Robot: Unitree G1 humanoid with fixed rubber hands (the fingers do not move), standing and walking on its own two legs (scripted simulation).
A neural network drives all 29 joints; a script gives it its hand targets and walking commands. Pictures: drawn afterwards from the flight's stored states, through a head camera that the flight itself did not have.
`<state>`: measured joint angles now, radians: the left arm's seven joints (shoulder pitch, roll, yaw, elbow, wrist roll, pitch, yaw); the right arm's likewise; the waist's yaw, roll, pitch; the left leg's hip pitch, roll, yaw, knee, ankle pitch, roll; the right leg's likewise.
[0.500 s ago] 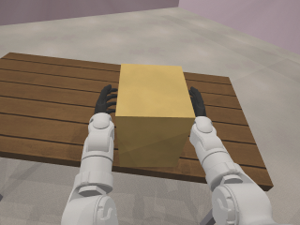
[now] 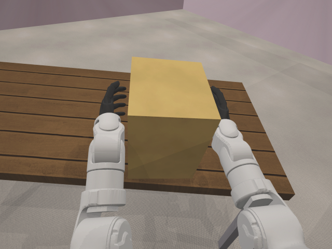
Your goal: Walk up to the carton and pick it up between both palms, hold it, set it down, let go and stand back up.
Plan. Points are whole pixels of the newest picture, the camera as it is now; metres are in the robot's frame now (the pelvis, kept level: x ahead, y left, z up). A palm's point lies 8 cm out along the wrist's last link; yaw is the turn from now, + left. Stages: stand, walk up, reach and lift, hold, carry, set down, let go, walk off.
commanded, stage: reach and lift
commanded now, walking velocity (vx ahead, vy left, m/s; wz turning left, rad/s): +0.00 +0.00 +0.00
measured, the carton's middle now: (164, 121) +0.41 +0.00 +0.14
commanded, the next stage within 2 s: hold in 1.12 s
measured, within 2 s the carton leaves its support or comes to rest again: neither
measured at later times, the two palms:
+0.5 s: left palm (109, 113) +0.38 +0.12 +0.19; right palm (223, 112) +0.38 -0.14 +0.19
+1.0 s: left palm (106, 110) +0.38 +0.13 +0.20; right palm (222, 110) +0.38 -0.14 +0.20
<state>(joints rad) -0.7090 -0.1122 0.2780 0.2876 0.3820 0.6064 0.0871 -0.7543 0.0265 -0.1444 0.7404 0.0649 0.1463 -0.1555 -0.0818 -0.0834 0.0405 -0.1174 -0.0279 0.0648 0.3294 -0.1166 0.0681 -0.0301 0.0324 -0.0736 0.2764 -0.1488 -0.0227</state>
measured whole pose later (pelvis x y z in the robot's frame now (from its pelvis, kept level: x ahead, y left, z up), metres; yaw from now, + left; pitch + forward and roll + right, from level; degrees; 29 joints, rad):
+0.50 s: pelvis +0.00 -0.02 +0.00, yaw +1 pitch -8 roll -1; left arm -0.74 -0.09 0.32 0.29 0.39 0.67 0.05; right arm -0.83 0.02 -0.11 0.77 0.10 0.23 -0.18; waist -0.08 -0.07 0.04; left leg -0.09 -0.02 0.05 0.33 -0.11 0.05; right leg 0.00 0.05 -0.09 0.27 -0.15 -0.04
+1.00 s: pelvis +0.00 -0.01 +0.00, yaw +1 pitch -8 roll -1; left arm -0.68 -0.08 0.30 0.18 0.38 0.73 0.03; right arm -0.79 0.01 -0.03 0.66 0.20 0.27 -0.23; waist -0.11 -0.07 0.04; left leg -0.08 -0.02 0.05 0.35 -0.13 0.05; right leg 0.02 0.04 -0.09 0.27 -0.16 -0.03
